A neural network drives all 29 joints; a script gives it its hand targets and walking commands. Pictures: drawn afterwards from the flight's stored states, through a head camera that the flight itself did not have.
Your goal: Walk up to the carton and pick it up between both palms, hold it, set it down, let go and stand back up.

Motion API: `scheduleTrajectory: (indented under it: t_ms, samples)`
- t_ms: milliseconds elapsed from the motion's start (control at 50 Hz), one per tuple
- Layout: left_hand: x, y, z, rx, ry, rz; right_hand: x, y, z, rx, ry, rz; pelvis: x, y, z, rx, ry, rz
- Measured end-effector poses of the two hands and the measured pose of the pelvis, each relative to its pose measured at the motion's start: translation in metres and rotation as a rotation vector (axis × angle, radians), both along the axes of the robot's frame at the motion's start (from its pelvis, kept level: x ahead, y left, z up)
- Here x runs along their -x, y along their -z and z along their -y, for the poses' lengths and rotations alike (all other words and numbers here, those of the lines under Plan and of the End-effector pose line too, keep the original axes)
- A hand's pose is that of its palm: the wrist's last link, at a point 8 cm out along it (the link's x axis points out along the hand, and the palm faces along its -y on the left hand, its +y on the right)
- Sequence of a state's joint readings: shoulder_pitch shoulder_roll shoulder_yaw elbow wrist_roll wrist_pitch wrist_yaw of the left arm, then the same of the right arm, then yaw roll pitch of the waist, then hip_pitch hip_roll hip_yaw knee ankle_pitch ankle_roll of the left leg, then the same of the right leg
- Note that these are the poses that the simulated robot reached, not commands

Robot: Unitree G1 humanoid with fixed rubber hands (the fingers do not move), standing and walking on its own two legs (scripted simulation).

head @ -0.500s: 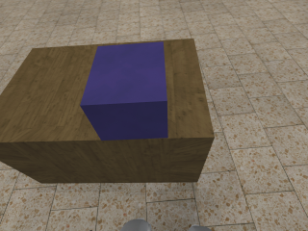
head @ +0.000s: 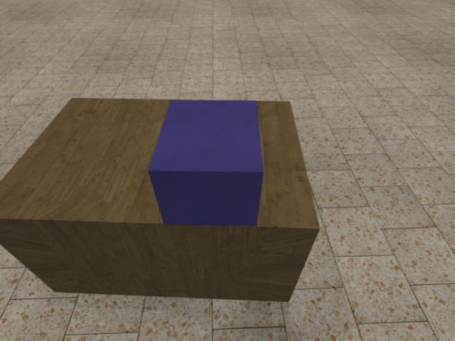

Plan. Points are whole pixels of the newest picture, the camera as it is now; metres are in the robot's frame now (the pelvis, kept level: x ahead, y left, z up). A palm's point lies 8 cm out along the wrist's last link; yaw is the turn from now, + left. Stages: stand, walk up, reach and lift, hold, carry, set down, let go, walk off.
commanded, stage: walk up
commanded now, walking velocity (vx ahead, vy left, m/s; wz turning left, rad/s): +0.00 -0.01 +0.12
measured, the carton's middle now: (211, 160) +0.65 +0.07 -0.09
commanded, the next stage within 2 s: none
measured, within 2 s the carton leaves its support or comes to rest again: neither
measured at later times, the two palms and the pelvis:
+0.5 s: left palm out of the picture +0.02 +0.20 -0.15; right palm out of the picture +0.04 -0.22 -0.15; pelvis +0.02 -0.01 -0.01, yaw +3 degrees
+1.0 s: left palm out of the picture +0.02 +0.21 -0.16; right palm out of the picture +0.05 -0.23 -0.16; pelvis +0.02 -0.02 -0.01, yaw +6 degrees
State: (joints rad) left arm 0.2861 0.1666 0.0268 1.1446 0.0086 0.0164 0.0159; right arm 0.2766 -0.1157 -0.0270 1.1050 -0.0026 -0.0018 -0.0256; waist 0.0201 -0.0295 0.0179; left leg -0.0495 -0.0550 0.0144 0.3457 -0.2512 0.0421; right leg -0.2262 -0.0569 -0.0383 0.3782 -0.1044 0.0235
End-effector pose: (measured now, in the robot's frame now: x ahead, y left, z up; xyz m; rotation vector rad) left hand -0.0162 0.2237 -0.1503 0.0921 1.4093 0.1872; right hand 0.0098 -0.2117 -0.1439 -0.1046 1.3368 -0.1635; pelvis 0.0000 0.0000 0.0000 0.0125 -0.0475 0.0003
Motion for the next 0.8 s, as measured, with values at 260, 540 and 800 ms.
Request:
scheduleTrajectory:
  t_ms: [260, 540, 800]
  samples:
    - [0.002, 0.001, 0.01, -0.014, -0.031, -0.025, -0.005, 0.007, 0.002, -0.008, -0.026, -0.041, -0.008, 0.004, 0.004, 0.008, -0.038, -0.02]
    - [-0.043, 0.004, 0.02, -0.011, -0.026, 0.063, -0.034, 0.009, 0.014, 0.009, -0.046, -0.016, -0.02, 0.007, 0.013, 0.017, -0.06, -0.028]
    - [-0.048, 0.006, 0.017, -0.027, -0.044, 0.067, -0.034, 0.011, 0.021, 0.022, -0.06, -0.042, -0.024, 0.009, 0.018, 0.021, -0.08, -0.031]
